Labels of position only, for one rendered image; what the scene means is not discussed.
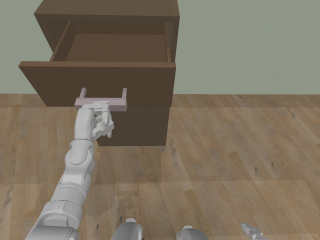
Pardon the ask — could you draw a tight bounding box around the drawer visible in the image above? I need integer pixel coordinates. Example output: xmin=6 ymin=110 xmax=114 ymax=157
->
xmin=18 ymin=20 xmax=176 ymax=107

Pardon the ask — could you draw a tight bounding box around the robot left hand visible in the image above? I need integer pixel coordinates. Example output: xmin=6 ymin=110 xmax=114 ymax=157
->
xmin=74 ymin=101 xmax=115 ymax=144

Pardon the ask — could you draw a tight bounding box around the right robot shin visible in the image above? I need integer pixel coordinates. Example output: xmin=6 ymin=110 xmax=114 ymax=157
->
xmin=183 ymin=225 xmax=193 ymax=229

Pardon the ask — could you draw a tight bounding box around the left robot upper arm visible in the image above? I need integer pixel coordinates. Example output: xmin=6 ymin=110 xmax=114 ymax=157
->
xmin=27 ymin=225 xmax=80 ymax=240

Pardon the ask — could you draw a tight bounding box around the handle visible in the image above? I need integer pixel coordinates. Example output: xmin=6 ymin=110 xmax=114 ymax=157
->
xmin=74 ymin=88 xmax=127 ymax=112

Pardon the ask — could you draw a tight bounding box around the cabinet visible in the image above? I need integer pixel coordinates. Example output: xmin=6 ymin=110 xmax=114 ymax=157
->
xmin=34 ymin=0 xmax=180 ymax=147

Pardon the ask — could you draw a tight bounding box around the robot right hand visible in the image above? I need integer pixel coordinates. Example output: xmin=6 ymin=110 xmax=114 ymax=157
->
xmin=240 ymin=222 xmax=268 ymax=240

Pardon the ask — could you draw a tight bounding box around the robot left forearm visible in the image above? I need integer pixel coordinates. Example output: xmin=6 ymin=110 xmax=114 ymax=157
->
xmin=25 ymin=139 xmax=96 ymax=240

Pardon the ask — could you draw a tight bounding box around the robot shin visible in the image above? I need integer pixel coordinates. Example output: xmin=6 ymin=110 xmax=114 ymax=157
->
xmin=183 ymin=225 xmax=193 ymax=229
xmin=126 ymin=218 xmax=137 ymax=223

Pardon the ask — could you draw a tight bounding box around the left robot shin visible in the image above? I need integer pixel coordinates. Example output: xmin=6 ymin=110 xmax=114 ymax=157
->
xmin=126 ymin=218 xmax=137 ymax=223

